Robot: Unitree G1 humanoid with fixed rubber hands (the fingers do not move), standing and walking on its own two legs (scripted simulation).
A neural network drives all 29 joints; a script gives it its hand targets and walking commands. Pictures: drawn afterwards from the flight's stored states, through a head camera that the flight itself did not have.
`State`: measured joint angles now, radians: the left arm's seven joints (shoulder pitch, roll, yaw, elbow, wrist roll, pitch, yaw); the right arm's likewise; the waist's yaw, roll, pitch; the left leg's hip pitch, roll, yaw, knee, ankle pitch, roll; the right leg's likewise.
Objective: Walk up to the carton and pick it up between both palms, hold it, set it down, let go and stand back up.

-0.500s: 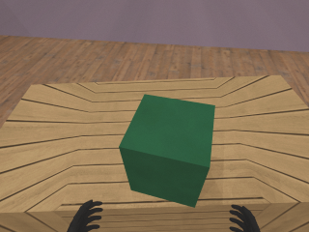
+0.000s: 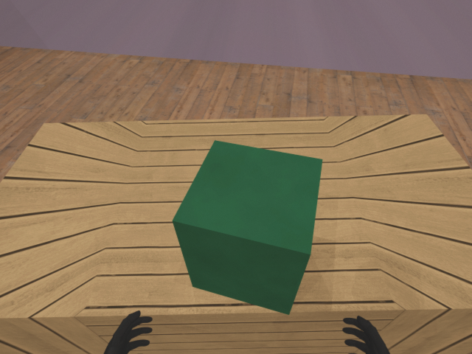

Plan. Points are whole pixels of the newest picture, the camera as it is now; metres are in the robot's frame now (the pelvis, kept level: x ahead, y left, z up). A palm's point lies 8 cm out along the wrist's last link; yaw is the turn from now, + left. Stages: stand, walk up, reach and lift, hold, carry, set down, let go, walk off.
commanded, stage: let go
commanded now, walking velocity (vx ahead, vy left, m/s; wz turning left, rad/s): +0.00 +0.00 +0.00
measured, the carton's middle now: (252, 228) +0.38 +0.00 -0.02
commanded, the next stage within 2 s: stand in 0.28 s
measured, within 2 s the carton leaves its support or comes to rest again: neither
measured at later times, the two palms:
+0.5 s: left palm out of the picture +0.11 +0.25 -0.10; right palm out of the picture +0.11 -0.23 -0.12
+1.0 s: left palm out of the picture +0.00 +0.25 -0.13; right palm out of the picture +0.05 -0.23 -0.14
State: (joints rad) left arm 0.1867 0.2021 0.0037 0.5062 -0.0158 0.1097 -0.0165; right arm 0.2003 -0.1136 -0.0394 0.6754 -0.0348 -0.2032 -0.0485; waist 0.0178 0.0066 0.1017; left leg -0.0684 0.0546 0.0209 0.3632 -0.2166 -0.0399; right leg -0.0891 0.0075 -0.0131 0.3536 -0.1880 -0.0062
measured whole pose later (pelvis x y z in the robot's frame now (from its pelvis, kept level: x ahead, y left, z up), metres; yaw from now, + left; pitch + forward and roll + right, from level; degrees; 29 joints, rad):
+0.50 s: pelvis +0.00 +0.01 -0.01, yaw +2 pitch -1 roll -1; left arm 0.24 0.21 0.02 0.62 0.05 0.01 0.00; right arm 0.19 -0.22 -0.05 0.83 -0.02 0.00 0.03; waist 0.01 0.02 0.06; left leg -0.21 0.04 -0.02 0.50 -0.27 -0.03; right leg -0.20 -0.01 -0.05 0.46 -0.24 0.00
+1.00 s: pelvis -0.03 +0.00 -0.01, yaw +4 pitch +0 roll +0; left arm 0.33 0.20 0.02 0.85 0.03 -0.01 0.02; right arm 0.25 -0.21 -0.04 0.96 -0.03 0.01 0.02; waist 0.02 0.03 -0.03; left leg -0.27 0.02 -0.05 0.49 -0.22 -0.03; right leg -0.26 -0.03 -0.08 0.48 -0.22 0.00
